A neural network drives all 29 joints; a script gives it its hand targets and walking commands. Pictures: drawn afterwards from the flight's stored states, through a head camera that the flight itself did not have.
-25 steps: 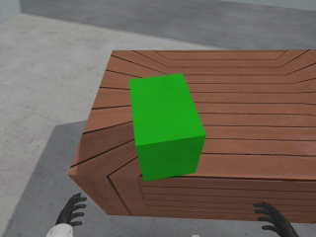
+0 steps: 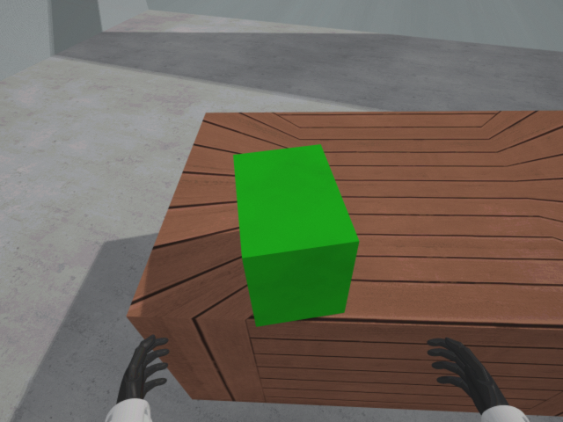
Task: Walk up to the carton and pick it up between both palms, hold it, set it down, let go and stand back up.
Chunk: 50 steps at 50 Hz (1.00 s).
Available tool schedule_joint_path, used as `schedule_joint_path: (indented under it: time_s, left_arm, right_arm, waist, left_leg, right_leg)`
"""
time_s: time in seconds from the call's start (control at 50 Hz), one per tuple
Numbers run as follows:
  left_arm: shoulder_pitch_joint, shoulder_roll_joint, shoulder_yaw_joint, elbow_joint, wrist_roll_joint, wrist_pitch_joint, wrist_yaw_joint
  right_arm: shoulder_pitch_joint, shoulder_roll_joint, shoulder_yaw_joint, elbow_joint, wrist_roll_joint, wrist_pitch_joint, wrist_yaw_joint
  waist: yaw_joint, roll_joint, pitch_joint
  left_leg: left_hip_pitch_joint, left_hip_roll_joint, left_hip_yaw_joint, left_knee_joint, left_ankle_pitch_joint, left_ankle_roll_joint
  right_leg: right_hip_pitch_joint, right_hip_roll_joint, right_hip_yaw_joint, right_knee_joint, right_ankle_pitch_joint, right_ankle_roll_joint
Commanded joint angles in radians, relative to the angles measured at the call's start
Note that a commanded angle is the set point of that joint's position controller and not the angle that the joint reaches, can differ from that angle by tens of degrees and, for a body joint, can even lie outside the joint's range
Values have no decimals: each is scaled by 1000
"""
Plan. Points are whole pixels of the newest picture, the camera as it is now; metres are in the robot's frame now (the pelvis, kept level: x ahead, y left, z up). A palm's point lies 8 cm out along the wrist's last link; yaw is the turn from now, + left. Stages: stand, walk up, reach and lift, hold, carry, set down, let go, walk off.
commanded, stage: reach and lift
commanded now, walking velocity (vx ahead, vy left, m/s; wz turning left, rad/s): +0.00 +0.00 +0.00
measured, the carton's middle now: (288, 234) +0.49 +0.02 -0.05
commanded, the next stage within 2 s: none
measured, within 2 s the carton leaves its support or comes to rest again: neither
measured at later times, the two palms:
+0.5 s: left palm (174, 356) +0.24 +0.18 -0.02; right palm (470, 363) +0.23 -0.24 -0.03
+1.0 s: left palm (181, 336) +0.27 +0.18 -0.01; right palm (454, 318) +0.28 -0.23 +0.00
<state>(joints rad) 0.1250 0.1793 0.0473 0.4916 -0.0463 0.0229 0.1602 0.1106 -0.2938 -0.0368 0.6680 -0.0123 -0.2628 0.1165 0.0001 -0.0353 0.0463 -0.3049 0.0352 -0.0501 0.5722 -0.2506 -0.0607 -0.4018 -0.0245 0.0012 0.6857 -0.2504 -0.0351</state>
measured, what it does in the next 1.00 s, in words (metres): stands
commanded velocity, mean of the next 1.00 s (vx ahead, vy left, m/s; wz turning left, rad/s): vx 0.00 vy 0.00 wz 0.00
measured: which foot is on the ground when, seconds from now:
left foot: down 0.00-1.00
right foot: down 0.00-1.00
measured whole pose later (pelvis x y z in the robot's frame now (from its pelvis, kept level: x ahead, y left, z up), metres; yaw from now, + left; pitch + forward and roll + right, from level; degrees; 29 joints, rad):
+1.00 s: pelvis +0.03 +0.00 +0.01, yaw +0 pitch +1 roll +3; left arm 0.07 0.07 -0.05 0.41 -0.10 -0.14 0.26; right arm 0.00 -0.28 0.02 0.56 0.16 -0.33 0.12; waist 0.00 -0.04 0.04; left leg -0.29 0.04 -0.05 0.51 -0.25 -0.09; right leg -0.40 -0.02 0.00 0.66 -0.28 -0.03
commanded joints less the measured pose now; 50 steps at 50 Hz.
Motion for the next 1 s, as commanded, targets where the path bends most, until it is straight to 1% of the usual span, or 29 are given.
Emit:
schedule_joint_path:
  time_s: [0.0, 0.04, 0.06, 0.1, 0.16, 0.18, 0.24, 0.3, 0.32, 0.38, 0.42, 0.44, 0.46, 0.5, 0.52, 0.56, 0.6, 0.64, 0.66, 0.68, 0.7, 0.72, 0.74, 0.76, 0.78, 0.86, 0.88, 0.92, 0.98]
  left_arm:
    - [-74, 27, -35, -224, -27, -106, 24]
    - [-56, 14, -54, -219, -31, -141, 24]
    - [-72, 4, -53, -210, -33, -159, 24]
    - [-46, -8, -61, -194, -22, -191, 28]
    - [-5, -21, -64, -195, -20, -240, 26]
    - [2, -30, -70, -187, -21, -257, 27]
    - [13, -46, -82, -207, -17, -300, 31]
    - [28, -63, -94, -197, -2, -335, 33]
    - [45, -70, -88, -212, 2, -348, 34]
    - [80, -77, -84, -232, 11, -375, 40]
    - [52, -97, -104, -249, 8, -387, 44]
    - [48, -102, -119, -252, -3, -388, 47]
    - [20, -107, -127, -271, -6, -388, 50]
    - [-11, -97, -117, -211, -4, -374, 53]
    - [-47, -100, -119, -218, -12, -363, 59]
    - [-133, -98, -132, -215, -24, -344, 60]
    - [-162, -93, -115, -224, -30, -328, 72]
    - [-193, -99, -133, -251, -52, -310, 76]
    - [-209, -104, -145, -264, -60, -307, 79]
    - [-210, -101, -134, -273, -48, -301, 87]
    - [-265, -91, -132, -300, -58, -292, 91]
    - [-254, -93, -133, -312, -66, -288, 97]
    - [-260, -95, -144, -329, -68, -280, 98]
    - [-272, -95, -139, -323, -77, -272, 98]
    - [-270, -96, -138, -360, -82, -269, 102]
    - [-303, -82, -126, -376, -67, -233, 104]
    - [-314, -82, -111, -367, -61, -222, 103]
    - [-312, -86, -113, -375, -68, -204, 102]
    - [-330, -80, -76, -392, -43, -181, 97]
  right_arm:
    - [-66, -57, -18, -102, 135, -70, 16]
    - [-66, -68, -20, -97, 142, -96, 20]
    - [-74, -67, -15, -106, 147, -111, 20]
    - [-62, -63, -3, -95, 159, -140, 22]
    - [-36, -46, 27, -94, 188, -183, 17]
    - [-31, -45, 39, -107, 192, -198, 16]
    - [-29, -48, 63, -100, 219, -232, 17]
    - [-19, -49, 107, -94, 244, -264, 18]
    - [-16, -56, 113, -108, 256, -277, 17]
    - [7, -48, 148, -110, 280, -305, 16]
    - [-9, -46, 153, -103, 290, -314, 17]
    - [-26, -58, 153, -117, 296, -317, 18]
    - [-58, -56, 139, -120, 299, -315, 22]
    - [-89, -46, 144, -131, 289, -303, 16]
    - [-115, -41, 142, -141, 284, -288, 15]
    - [-178, -36, 129, -145, 271, -259, 15]
    - [-216, -36, 129, -175, 271, -238, 15]
    - [-255, -30, 131, -211, 272, -215, 15]
    - [-272, -37, 118, -214, 269, -206, 14]
    - [-258, -33, 125, -207, 270, -193, 13]
    - [-316, -30, 123, -237, 271, -180, 14]
    - [-310, -29, 120, -246, 273, -171, 11]
    - [-309, -44, 109, -234, 271, -163, 9]
    - [-326, -37, 111, -262, 273, -154, 6]
    - [-329, -40, 108, -275, 273, -150, 7]
    - [-382, -47, 103, -261, 279, -120, -3]
    - [-391, -44, 111, -269, 283, -112, -6]
    - [-403, -57, 106, -250, 282, -98, -12]
    - [-435, -56, 123, -274, 295, -83, -23]
  waist:
    - [9, -4, -175]
    - [10, -1, -176]
    - [9, -19, -197]
    - [16, -6, -208]
    - [31, -21, -226]
    - [38, -42, -216]
    - [43, -24, -247]
    - [47, -40, -250]
    - [62, -52, -246]
    - [72, -63, -268]
    - [64, -58, -260]
    - [72, -66, -242]
    - [68, -45, -248]
    - [74, -62, -211]
    - [80, -68, -209]
    - [67, -52, -210]
    - [89, -57, -226]
    - [90, -53, -212]
    - [78, -64, -220]
    - [88, -41, -218]
    - [94, -31, -233]
    - [98, -50, -220]
    - [84, -44, -226]
    - [98, -56, -221]
    - [94, -45, -231]
    - [88, -19, -246]
    - [102, -22, -248]
    - [98, -35, -252]
    - [103, -18, -285]
  left_leg:
    - [73, -35, 88, -212, -187, 64]
    - [79, -34, 87, -212, -149, 60]
    - [75, -37, 86, -204, -145, 62]
    - [94, -42, 89, -203, -105, 54]
    - [113, -57, 93, -174, -14, 50]
    - [113, -55, 95, -170, -7, 52]
    - [144, -60, 91, -155, 54, 47]
    - [125, -71, 91, -142, 88, 47]
    - [116, -75, 96, -140, 108, 47]
    - [106, -78, 96, -132, 139, 46]
    - [102, -76, 92, -133, 116, 48]
    - [108, -74, 93, -133, 108, 49]
    - [112, -70, 93, -135, 86, 45]
    - [80, -71, 102, -143, 24, 54]
    - [75, -70, 104, -150, 9, 53]
    - [49, -67, 105, -157, -64, 56]
    - [56, -62, 115, -168, -75, 57]
    - [49, -64, 116, -178, -81, 54]
    - [57, -57, 115, -178, -95, 55]
    - [71, -56, 118, -186, -91, 53]
    - [48, -57, 117, -187, -115, 52]
    - [49, -55, 117, -185, -102, 52]
    - [69, -54, 116, -189, -105, 49]
    - [54, -53, 120, -188, -97, 50]
    - [61, -54, 121, -187, -83, 44]
    - [71, -58, 121, -190, -48, 39]
    - [64, -58, 124, -190, -36, 39]
    - [77, -57, 122, -195, -14, 40]
    - [93, -60, 124, -190, 69, 35]
  right_leg:
    - [224, -10, 40, -305, -236, 15]
    - [235, -3, 28, -296, -171, 15]
    - [239, -1, 28, -290, -166, 16]
    - [250, 5, 20, -285, -116, 14]
    - [264, 8, 24, -284, -46, 18]
    - [263, 10, 24, -282, -47, 22]
    - [261, 19, 25, -268, 17, 17]
    - [279, 21, 28, -255, 75, 21]
    - [300, 23, 31, -245, 119, 23]
    - [325, 29, 36, -236, 149, 30]
    - [302, 29, 39, -240, 117, 30]
    - [275, 35, 32, -242, 70, 29]
    - [260, 33, 35, -252, 27, 26]
    - [236, 26, 47, -264, -50, 27]
    - [227, 27, 46, -269, -80, 25]
    - [206, 15, 63, -278, -166, 25]
    - [211, 15, 63, -277, -174, 23]
    - [194, 20, 54, -277, -170, 23]
    - [193, 20, 55, -278, -183, 26]
    - [192, 17, 57, -281, -183, 24]
    - [194, 14, 66, -278, -203, 21]
    - [194, 16, 63, -277, -182, 26]
    - [186, 21, 57, -279, -178, 23]
    - [189, 18, 64, -280, -187, 26]
    - [197, 19, 64, -277, -161, 27]
    - [218, 25, 58, -267, -87, 27]
    - [229, 22, 63, -270, -95, 29]
    - [241, 29, 57, -272, -49, 31]
    - [278, 31, 61, -264, 50, 33]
